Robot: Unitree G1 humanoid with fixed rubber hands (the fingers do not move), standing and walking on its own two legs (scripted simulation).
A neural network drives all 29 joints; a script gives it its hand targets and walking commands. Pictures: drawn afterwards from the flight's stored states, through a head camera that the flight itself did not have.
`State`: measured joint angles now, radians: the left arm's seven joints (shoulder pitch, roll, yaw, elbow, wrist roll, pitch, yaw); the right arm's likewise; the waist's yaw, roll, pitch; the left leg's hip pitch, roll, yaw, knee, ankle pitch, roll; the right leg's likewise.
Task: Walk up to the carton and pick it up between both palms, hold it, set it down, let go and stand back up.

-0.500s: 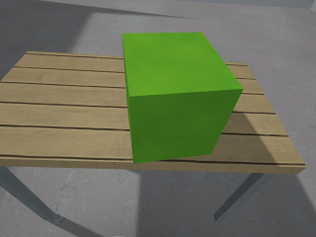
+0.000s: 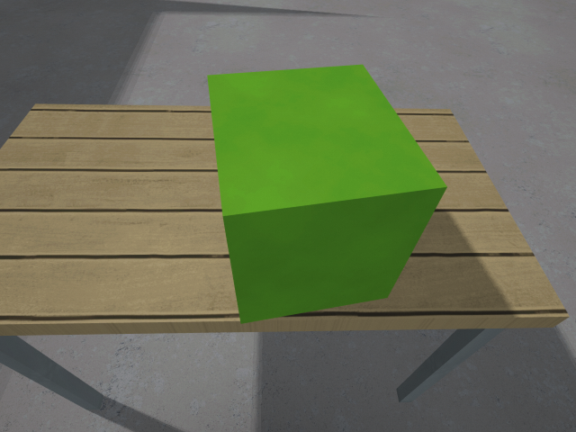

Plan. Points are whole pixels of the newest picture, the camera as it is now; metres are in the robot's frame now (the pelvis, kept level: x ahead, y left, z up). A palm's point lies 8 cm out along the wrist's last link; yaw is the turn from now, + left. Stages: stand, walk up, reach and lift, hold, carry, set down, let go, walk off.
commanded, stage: stand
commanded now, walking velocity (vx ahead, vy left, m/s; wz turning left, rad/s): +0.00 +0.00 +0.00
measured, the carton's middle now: (302, 192) +0.45 +0.00 +0.08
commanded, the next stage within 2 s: none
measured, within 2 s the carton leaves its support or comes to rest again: neither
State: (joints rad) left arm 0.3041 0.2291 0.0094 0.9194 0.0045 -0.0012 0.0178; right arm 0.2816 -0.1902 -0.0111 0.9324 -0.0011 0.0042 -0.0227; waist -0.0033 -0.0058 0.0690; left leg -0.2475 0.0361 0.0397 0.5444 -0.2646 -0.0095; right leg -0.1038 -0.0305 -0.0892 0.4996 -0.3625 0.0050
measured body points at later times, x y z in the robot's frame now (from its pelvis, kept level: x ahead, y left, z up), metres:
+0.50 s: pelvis +0.01 +0.00 +0.00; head +0.02 +0.00 +0.45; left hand +0.04 +0.24 -0.15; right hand +0.05 -0.24 -0.15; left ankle +0.02 +0.12 -0.73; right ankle -0.06 -0.11 -0.73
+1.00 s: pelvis +0.00 +0.00 +0.00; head +0.00 +0.00 +0.45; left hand -0.02 +0.23 -0.15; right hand +0.02 -0.23 -0.15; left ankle +0.02 +0.12 -0.73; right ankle -0.06 -0.12 -0.73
